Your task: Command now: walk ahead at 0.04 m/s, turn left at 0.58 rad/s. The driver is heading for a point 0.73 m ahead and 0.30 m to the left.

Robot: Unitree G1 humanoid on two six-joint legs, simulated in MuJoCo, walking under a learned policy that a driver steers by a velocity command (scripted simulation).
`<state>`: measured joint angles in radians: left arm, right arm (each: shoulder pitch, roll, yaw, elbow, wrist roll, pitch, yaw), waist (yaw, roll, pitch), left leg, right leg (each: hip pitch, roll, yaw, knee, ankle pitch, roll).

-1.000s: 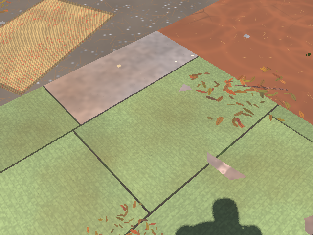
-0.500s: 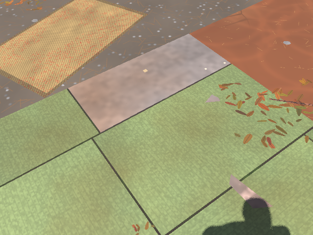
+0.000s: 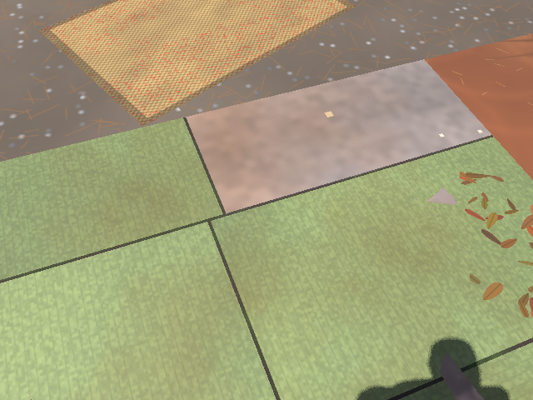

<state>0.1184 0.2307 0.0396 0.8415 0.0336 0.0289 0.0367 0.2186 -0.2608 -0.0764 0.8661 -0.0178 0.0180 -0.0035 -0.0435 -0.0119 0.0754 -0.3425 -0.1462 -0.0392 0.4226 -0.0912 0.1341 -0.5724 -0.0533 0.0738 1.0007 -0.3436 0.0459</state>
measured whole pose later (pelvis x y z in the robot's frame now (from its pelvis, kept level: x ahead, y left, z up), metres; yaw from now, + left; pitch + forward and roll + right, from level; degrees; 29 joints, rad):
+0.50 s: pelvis +0.04 -0.07 +0.01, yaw +18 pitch +1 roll +1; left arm 0.19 0.25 0.03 0.73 0.03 0.01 0.05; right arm 0.21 -0.33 -0.10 0.81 -0.02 0.08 0.03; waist -0.02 0.06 0.05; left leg -0.50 -0.08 -0.08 1.13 -0.41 -0.06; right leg -0.18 0.00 -0.05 0.41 -0.24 -0.05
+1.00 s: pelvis +0.08 +0.01 +0.01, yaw +36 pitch +1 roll -1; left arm 0.22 0.31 0.06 0.74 0.05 0.00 -0.04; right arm 0.36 -0.27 -0.04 0.79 0.00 -0.02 0.02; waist -0.01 -0.06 0.02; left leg -0.04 -0.09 -0.07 0.29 -0.26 0.10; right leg -0.56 -0.07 -0.01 0.99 -0.24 0.03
